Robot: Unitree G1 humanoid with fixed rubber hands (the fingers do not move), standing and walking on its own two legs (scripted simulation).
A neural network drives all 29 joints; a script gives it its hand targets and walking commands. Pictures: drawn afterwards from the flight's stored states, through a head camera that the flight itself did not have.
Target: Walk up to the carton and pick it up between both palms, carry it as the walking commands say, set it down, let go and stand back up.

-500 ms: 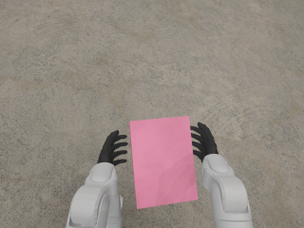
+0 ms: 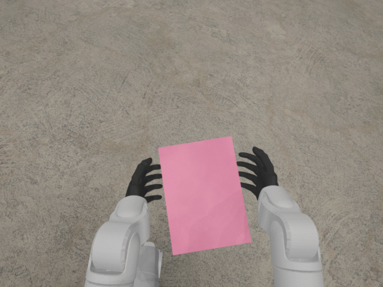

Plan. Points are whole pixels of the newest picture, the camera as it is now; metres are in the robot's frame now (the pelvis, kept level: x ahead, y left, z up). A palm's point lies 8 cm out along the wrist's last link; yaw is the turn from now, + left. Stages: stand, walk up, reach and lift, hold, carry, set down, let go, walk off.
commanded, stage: carry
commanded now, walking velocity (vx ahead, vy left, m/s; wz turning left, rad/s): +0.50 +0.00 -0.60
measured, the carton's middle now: (201, 190) +0.33 +0.01 -0.06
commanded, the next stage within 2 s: none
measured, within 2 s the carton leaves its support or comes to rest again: neither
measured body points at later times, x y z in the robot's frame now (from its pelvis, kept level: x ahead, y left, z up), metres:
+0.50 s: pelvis +0.74 +0.21 +0.01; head +0.86 +0.24 +0.44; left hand +1.07 +0.26 +0.02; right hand +1.03 +0.03 +0.04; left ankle +0.85 +0.37 -0.67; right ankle +0.56 +0.12 -0.64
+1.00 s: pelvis +1.46 +0.25 -0.01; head +1.59 +0.30 +0.42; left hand +1.79 +0.19 +0.02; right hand +1.67 +0.00 +0.05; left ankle +1.67 +0.34 -0.65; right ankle +1.29 +0.22 -0.66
